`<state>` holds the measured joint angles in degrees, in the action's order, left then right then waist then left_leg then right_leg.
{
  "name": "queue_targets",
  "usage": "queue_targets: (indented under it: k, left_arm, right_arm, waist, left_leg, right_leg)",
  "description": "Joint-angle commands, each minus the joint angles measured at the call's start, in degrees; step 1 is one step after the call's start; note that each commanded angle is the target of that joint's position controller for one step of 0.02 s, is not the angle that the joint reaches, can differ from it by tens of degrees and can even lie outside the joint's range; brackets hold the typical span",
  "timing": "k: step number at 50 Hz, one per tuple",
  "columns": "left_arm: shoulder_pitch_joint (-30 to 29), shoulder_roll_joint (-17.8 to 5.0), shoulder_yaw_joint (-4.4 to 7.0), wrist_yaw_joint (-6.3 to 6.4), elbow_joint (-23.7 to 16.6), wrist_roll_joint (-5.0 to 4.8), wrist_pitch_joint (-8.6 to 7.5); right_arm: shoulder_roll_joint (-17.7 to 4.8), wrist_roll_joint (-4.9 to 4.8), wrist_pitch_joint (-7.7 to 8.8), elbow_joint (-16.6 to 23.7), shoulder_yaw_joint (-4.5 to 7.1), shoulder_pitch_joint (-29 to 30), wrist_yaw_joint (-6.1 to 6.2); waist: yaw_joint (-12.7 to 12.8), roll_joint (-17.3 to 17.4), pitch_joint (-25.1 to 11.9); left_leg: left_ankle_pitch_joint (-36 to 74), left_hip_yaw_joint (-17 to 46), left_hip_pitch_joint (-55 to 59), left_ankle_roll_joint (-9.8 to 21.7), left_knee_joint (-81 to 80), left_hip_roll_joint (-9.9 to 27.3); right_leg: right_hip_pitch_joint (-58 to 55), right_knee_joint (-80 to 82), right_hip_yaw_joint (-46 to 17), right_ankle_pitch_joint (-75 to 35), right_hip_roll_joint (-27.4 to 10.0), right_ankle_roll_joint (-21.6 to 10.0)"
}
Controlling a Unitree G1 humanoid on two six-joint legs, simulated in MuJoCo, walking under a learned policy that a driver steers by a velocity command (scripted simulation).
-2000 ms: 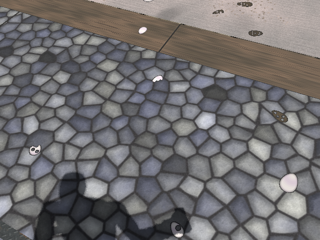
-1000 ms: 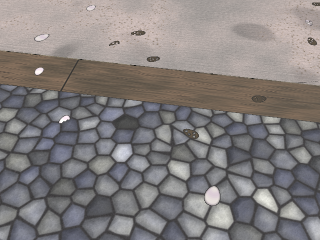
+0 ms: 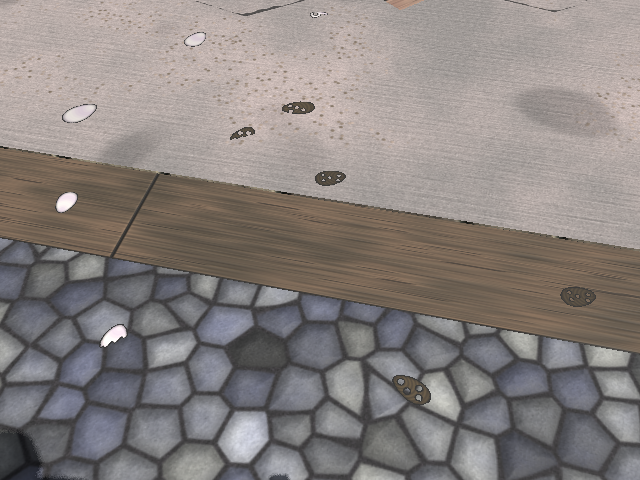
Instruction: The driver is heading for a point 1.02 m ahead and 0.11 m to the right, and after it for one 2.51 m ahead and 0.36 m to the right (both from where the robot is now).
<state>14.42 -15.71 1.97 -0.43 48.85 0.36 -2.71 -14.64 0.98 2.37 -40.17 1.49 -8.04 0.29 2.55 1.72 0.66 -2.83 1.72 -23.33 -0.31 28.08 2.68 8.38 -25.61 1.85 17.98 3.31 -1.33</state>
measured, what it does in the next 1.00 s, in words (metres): stands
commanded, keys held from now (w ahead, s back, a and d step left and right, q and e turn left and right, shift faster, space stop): no key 0.96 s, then w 0.04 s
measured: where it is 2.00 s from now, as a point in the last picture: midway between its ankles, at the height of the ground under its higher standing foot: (335, 473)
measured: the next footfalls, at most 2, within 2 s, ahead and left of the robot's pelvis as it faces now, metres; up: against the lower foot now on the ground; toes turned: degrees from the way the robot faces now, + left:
right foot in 1.72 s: +0.49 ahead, -0.12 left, +0.00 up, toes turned -2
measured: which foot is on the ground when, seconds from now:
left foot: down 0.00-1.00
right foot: down 0.00-1.00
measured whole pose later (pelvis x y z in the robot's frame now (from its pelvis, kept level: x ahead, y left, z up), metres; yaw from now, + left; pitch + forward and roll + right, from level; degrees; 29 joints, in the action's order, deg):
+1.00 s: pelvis +0.03 +0.01 +0.00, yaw +0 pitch -2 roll +0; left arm 17.7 -10.6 0.7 2.5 63.1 0.3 -0.6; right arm -12.1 -0.1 -1.1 -58.0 2.5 -7.4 2.0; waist 0.3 0.4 2.4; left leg -10.3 0.0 -18.2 1.4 30.0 -0.9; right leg 6.0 -28.8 0.1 21.2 -0.7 0.8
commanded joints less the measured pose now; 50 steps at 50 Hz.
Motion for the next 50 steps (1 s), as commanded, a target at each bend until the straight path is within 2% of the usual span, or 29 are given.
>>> queue_targets:
  k: [1, 2, 3, 5, 6, 7, 8, 11, 13, 18, 21, 31, 48, 49, 50]
  left_arm:
    - [9.29, -0.84, -0.51, 0.72, -0.42, 0.93, -0.57]
    - [6.44, -2.91, -0.25, 1.15, -0.89, 0.47, 0.32]
    - [3.99, -3.83, 0.08, 1.45, -1.38, 0.07, 1.35]
    - [2.52, -4.4, 0.22, 1.84, -1.03, 0.53, 3.31]
    - [2.46, -5.03, 0.32, 1.81, -0.55, 0.65, 3.79]
    - [1.76, -5.71, 0.52, 1.87, 0.06, 0.46, 3.84]
    - [1.48, -5.56, 0.53, 2.03, 0.44, 0.33, 3.68]
    - [1.29, -5.49, 0.64, 2.27, 1.95, 0.08, 2.86]
    - [1.09, -4.97, 0.61, 2.29, 3.0, -0.14, 2.75]
    - [0.86, -4.39, 0.71, 2.65, 5.37, -0.16, 3.83]
    - [1.03, -4.33, 0.75, 2.87, 6.72, -0.14, 3.96]
    - [2.17, -3.25, 0.36, 3.01, 10.41, -0.09, 2.85]
    - [6.6, -0.41, -0.48, 3.08, 13.42, 0.0, 1.76]
    - [8.01, 0.06, -0.56, 3.1, 14.03, -0.06, 1.8]
    - [8.4, -0.56, -0.33, 3.22, 14.04, -0.32, 1.9]
  right_arm:
    - [-8.02, 0.99, -0.13, 3.11, 2.21, -3.02, 0.79]
    - [-4.31, 0.34, -0.59, 2.68, 1.26, -2.99, 0.47]
    - [-3.78, 0.13, -0.91, 2.17, 1.01, -1.87, 0.11]
    - [-5.48, 0.0, -1.18, 2.88, 1.32, 2.65, -0.31]
    - [-5.45, -0.07, -1.1, 3.43, 1.29, 4.57, -0.39]
    - [-5.38, 0.06, -0.86, 3.25, 1.28, 4.13, -0.49]
    - [-5.46, 0.16, -0.46, 2.64, 1.31, 3.17, -0.5]
    - [-5.17, -0.44, 0.24, 1.04, 1.49, 1.0, -0.2]
    - [-4.88, -0.54, 0.01, 0.11, 1.61, 0.64, -0.04]
    - [-4.38, -0.59, -0.98, -1.74, 1.86, 2.14, -0.04]
    - [-4.36, -0.6, -1.28, -3.1, 2.02, 2.56, 0.16]
    - [-4.46, -0.77, -2.25, -7.85, 2.37, 3.07, 1.34]
    - [-3.47, -1.02, -2.89, -15.14, 2.06, 2.38, 1.85]
    - [-3.03, -1.01, -2.96, -16.07, 1.94, 1.28, 1.87]
    - [-3.5, -1.26, -3.04, -16.58, 2.15, 0.78, 1.92]
  waist:
    - [0.84, 10.49, -12.09]
    - [-0.59, 9.22, -12.04]
    - [-0.49, 8.05, -10.73]
    - [0.58, 5.97, -6.89]
    - [0.58, 4.54, -4.03]
    - [-0.36, 2.56, -2.17]
    - [-0.61, 1.78, -2.68]
    - [-1.5, -0.45, -6.05]
    - [-1.75, -1.38, -6.79]
    - [-1.48, -1.43, -3.76]
    - [-1.43, -1.29, -2.55]
    - [-1.85, -1.2, -0.08]
    - [-2.27, -1.71, 1.88]
    - [-2.15, -1.85, 0.78]
    - [-2.17, -2.44, 1.8]
  left_leg:
    - [31.97, 14.45, 23.74, 12.26, -1.54, 14.12]
    - [22.31, 16.53, 21.8, 13.65, -3.57, 13.54]
    - [12.41, 16.04, 19.12, 12.39, -4.99, 11.97]
    - [-4.85, 12.5, 10.32, 8.27, -6.88, 8.3]
    - [-10.18, 9.06, 7.76, 6.0, -6.97, 5.64]
    - [-9.42, 6.91, 7.31, 4.57, -6.12, 3.65]
    - [-4.79, 6.03, 8.43, 4.08, -4.64, 2.97]
    - [12.44, 4.2, 14.26, 5.08, 0.04, 2.28]
    - [16.37, 3.79, 16.09, 5.86, 1.19, 2.17]
    - [10.49, 3.26, 14.08, 5.95, 0.07, 1.51]
    - [6.73, 2.86, 13.46, 5.44, -0.55, 1.02]
    - [-1.06, 2.1, 14.0, 4.29, -1.79, -0.03]
    - [-5.05, 1.73, 13.94, 3.63, -2.89, -0.8]
    - [-11.64, 1.16, 14.22, 3.6, -3.08, -1.42]
    - [-20.3, 0.18, 12.79, 3.61, -2.34, -2.53]
  right_leg:
    - [11.06, -9.56, -2.89, 5.49, -3.64, 1.41]
    - [10.91, -9.76, -3.83, 7.74, -4.5, 2.64]
    - [10.42, -8.24, -3.96, 5.91, -5.03, 2.86]
    - [5.47, -2.03, -4.28, -1.02, -5.71, 2.33]
    - [5.65, -0.67, -4.18, -1.23, -5.77, 1.83]
    - [5.83, -0.79, -3.91, -1.6, -5.47, 1.38]
    - [5.06, -0.59, -4.05, -3.43, -5.7, 1.16]
    - [3.88, -0.35, -4.74, -10.31, -6.35, 1.45]
    - [3.68, -0.54, -4.46, -11.78, -6.22, 1.76]
    - [3.59, 0.22, -3.93, -8.94, -5.78, 1.78]
    - [3.81, 0.78, -3.82, -7.58, -5.76, 1.58]
    - [6.33, 2.42, -3.27, -3.32, -5.49, 1.29]
    - [8.33, 4.01, -2.57, -0.3, -5.01, 1.05]
    - [7.91, 4.53, -2.26, 4.64, -4.74, 0.72]
    - [8.8, 4.63, -2.49, 11.02, -4.59, -0.24]
Over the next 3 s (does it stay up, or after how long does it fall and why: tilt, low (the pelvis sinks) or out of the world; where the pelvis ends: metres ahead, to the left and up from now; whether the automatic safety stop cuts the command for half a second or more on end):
stays up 0.96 -0.06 0.00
